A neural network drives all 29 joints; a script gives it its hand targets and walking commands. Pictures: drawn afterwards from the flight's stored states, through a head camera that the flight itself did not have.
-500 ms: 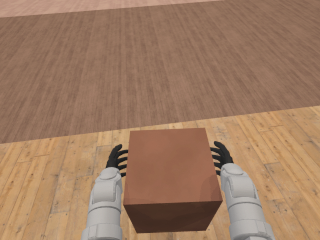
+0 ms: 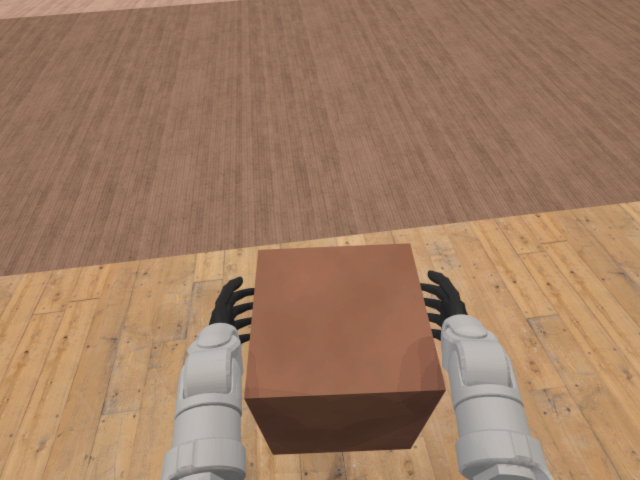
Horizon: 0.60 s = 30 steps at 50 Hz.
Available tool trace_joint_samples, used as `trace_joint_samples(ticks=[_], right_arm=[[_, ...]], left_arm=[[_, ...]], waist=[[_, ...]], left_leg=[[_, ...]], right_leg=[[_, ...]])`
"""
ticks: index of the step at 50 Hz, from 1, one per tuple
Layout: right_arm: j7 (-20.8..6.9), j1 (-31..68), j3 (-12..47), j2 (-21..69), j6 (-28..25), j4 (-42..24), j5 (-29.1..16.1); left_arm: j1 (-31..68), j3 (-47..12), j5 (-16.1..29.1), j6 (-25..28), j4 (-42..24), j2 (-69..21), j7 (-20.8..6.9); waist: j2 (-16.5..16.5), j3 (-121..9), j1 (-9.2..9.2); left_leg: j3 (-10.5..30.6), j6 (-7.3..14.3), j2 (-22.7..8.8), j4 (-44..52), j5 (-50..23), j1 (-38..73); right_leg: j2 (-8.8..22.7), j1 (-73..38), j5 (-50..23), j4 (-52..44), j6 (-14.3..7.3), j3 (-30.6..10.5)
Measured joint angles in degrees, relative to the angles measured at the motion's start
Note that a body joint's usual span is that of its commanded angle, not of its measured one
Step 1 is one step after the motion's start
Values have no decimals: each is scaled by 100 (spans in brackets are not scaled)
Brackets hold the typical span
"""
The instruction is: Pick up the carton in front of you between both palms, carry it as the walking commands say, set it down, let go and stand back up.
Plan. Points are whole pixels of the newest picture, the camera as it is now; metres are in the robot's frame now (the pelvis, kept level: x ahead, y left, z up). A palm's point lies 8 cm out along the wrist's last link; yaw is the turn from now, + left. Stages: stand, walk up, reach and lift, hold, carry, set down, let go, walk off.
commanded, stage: reach and lift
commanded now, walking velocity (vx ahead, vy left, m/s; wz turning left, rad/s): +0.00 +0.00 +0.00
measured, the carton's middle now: (338, 354) +0.30 +0.00 -0.04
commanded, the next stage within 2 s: hold in 0.44 s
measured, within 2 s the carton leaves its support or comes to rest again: neither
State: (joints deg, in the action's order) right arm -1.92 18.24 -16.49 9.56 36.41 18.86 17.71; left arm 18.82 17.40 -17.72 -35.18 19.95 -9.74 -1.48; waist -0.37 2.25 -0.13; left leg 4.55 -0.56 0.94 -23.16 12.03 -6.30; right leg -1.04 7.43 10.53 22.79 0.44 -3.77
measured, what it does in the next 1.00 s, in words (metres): stands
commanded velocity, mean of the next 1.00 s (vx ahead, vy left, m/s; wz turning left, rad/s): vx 0.00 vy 0.00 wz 0.00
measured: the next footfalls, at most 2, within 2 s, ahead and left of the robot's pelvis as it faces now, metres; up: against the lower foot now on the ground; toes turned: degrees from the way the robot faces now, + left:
none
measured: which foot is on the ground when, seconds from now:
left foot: down 0.00-1.00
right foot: down 0.00-1.00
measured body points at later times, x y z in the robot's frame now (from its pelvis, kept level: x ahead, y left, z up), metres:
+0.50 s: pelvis +0.01 +0.00 +0.00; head -0.02 +0.00 +0.45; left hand +0.31 +0.15 +0.04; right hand +0.31 -0.15 +0.04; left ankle +0.01 +0.13 -0.74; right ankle +0.03 -0.13 -0.74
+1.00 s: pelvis +0.00 +0.00 +0.00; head -0.04 +0.00 +0.45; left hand +0.30 +0.15 +0.05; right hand +0.30 -0.15 +0.05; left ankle +0.01 +0.13 -0.74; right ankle +0.03 -0.13 -0.74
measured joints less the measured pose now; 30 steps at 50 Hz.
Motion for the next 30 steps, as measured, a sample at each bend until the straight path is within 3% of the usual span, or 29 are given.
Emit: trace_joint_samples(ticks=[23,30], right_arm=[[66,-366,396,-94,382,-497,-175],[103,-504,566,-125,636,-895,-293]], left_arm=[[-350,-406,170,-397,-492,94,55],[-504,-574,299,-650,-903,129,95]], waist=[[0,-43,-15],[2,-75,4]], left_leg=[[-9,25,9,289,-40,365],[-18,26,8,423,-108,529]], right_leg=[[28,-366,-40,-294,20,-17],[36,-520,-102,-410,24,-30]])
